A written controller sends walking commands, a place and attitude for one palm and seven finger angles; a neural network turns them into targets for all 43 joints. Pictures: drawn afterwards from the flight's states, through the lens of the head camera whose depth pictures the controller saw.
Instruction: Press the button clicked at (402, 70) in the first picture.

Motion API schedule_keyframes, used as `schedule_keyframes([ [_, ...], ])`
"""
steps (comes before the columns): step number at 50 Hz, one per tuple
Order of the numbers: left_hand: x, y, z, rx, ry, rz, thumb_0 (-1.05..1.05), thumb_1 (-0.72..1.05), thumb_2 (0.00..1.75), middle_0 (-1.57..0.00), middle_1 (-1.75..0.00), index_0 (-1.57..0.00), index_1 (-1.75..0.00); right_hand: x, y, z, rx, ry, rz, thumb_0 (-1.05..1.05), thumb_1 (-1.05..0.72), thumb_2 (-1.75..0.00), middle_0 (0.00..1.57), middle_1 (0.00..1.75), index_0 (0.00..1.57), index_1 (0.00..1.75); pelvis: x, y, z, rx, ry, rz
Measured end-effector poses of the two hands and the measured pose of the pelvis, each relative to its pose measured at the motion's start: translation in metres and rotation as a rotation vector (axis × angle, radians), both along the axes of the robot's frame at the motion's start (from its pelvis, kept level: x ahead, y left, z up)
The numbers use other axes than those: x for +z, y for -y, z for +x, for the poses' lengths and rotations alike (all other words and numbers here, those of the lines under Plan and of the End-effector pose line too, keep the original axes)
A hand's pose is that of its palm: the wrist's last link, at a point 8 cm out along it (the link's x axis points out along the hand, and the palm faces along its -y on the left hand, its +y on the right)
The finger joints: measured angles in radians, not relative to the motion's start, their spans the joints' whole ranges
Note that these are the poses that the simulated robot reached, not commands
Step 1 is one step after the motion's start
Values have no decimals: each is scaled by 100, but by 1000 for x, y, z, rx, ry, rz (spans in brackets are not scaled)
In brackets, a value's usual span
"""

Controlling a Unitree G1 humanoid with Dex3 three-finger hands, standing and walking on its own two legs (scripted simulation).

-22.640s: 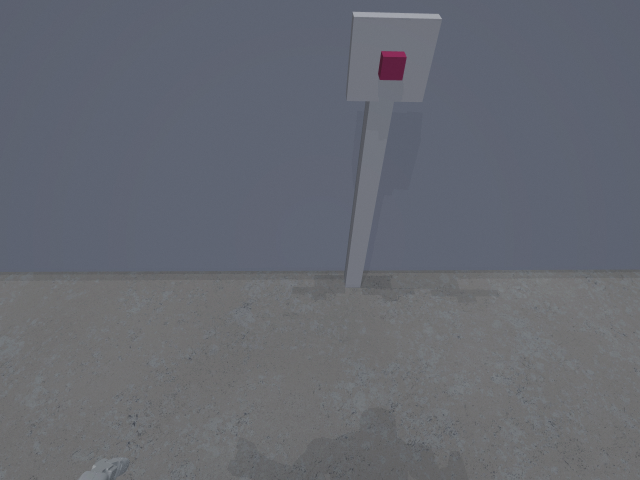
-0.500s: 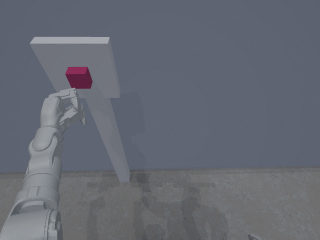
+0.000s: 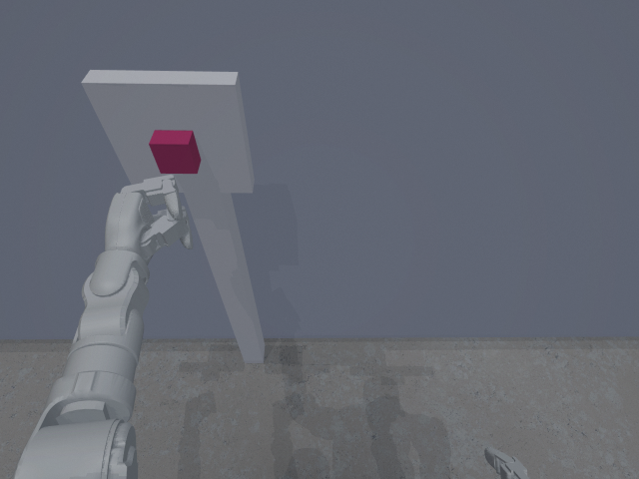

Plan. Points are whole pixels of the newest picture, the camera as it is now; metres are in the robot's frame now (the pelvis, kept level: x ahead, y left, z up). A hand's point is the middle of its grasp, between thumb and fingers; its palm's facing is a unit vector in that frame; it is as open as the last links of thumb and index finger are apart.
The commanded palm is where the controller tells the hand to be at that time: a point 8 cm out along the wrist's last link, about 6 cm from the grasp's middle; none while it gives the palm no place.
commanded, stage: press the button with the knuckle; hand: left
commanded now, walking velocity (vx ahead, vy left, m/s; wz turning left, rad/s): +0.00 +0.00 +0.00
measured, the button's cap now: (176, 150) +0.50 +0.20 +0.14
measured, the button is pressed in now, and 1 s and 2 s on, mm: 0 7 0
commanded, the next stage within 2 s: hold the button down briefly in 0.98 s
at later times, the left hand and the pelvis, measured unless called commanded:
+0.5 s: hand (199, 199) +0.44 +0.17 +0.10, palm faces +0.05 -1.00 -0.01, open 3.2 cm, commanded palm +0.42 +0.22 +0.10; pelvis +0.00 -0.01 +0.00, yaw +0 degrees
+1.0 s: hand (198, 190) +0.46 +0.17 +0.10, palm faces +0.04 -1.00 -0.01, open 3.6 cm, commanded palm +0.45 +0.22 +0.10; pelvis -0.02 -0.02 -0.01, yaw +1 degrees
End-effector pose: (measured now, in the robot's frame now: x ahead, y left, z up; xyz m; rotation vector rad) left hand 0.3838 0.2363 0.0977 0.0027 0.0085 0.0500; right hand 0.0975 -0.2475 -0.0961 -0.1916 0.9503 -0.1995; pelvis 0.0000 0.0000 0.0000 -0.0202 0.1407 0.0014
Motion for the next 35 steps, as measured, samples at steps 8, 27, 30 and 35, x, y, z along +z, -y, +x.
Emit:
schedule_keyframes([
  [8, 3, 11, 16, -22, -3, -4, 2, 90, 90, -130, -150, -130, -150, -7, 7, -19, -9, -62, -13, 1, -90, -90, 20, 30, 20, 30, -2, 2, -5, 9, -9, -1],
  [27, 5, 16, 36, 4, 2, 6, 2, 90, 91, -130, -150, -133, -150, -15, 26, -70, -88, -191, -13, 1, -90, -90, 20, 30, 20, 30, -4, 13, -5, -8, -36, 4],
  [30, 5, 16, 37, 7, 2, 7, 2, 89, 90, -130, -150, -135, -150, -16, 28, -70, -86, -192, -16, 1, -90, -90, 20, 30, 20, 30, -4, 15, -7, -4, -38, 3],
  [35, 6, 15, 41, 4, -3, 11, 3, 89, 90, -130, -150, -137, -150, -16, 31, -70, -78, -193, -26, 1, -90, -90, 20, 30, 20, 30, -6, 18, -11, 1, -46, 2],
])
